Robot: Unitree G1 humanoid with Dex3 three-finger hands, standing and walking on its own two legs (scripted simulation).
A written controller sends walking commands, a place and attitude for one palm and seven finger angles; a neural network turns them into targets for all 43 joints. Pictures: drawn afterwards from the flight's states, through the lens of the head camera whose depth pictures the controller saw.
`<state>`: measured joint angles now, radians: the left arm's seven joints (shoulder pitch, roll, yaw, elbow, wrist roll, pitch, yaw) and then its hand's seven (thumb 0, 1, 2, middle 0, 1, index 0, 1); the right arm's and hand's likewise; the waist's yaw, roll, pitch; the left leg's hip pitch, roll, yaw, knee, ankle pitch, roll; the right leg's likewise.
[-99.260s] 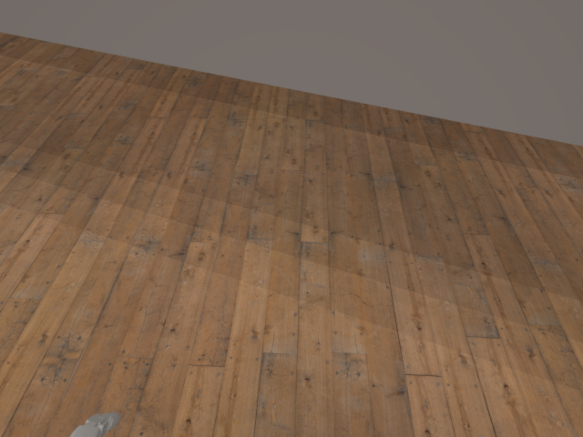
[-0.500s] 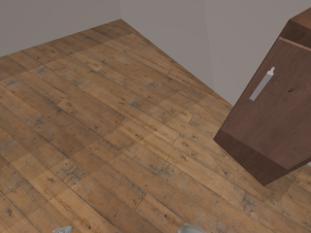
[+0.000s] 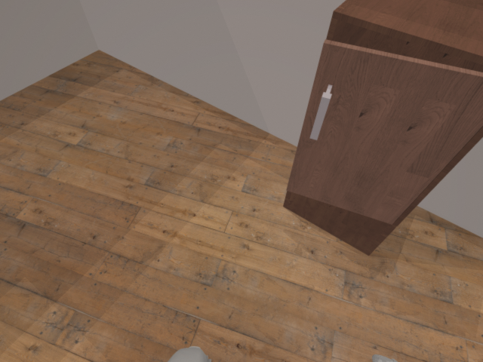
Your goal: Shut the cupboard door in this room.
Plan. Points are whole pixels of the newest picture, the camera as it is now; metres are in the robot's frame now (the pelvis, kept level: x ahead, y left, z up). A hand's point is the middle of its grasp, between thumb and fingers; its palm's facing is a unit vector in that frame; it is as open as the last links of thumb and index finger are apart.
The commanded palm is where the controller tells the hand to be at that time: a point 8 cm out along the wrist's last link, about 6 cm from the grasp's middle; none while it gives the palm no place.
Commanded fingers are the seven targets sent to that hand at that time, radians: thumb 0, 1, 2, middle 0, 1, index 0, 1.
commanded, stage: turn to face it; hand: left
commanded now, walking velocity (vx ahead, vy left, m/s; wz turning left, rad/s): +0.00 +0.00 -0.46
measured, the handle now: (321, 112) +0.72 -0.16 -0.04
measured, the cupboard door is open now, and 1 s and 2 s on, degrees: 14 14 14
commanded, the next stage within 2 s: take the last steps up to it in 0.34 s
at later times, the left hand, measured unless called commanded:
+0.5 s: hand (156, 343) +0.17 +0.17 -0.16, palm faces -0.23 -0.94 -0.27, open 7.3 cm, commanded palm none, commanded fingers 0.00 0.90 0.90 -0.20 -0.30 -0.20 -0.30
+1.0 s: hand (186, 321) +0.21 +0.13 -0.18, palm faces -0.30 -0.94 -0.15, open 7.4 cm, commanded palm none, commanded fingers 0.00 0.90 0.90 -0.20 -0.30 -0.20 -0.30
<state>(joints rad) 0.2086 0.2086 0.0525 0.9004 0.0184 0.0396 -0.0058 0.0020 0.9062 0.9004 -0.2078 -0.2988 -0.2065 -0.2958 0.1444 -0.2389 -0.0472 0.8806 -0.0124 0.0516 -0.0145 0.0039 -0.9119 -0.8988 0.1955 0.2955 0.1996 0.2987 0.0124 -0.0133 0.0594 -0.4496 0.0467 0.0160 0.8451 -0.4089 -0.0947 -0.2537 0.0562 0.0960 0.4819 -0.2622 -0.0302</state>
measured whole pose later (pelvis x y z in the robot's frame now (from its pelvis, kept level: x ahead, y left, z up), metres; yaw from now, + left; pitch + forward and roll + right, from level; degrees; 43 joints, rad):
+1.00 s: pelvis +0.12 -0.05 +0.00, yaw -19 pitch +1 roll -1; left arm 0.26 0.23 0.08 1.03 0.03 0.05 -0.05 0.01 0.91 0.90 -0.20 -0.30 -0.20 -0.29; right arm 0.32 -0.17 -0.01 0.97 -0.05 -0.05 -0.03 0.00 -0.91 -0.90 0.20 0.30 0.20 0.30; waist -0.02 -0.05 0.02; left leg -0.19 0.09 0.15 0.47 -0.28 -0.01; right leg -0.49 -0.02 -0.01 1.12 -0.33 -0.01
